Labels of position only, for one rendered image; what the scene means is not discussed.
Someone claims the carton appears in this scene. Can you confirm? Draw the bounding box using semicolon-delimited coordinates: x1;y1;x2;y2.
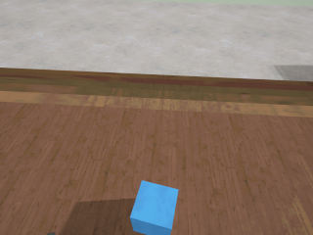
130;180;179;235

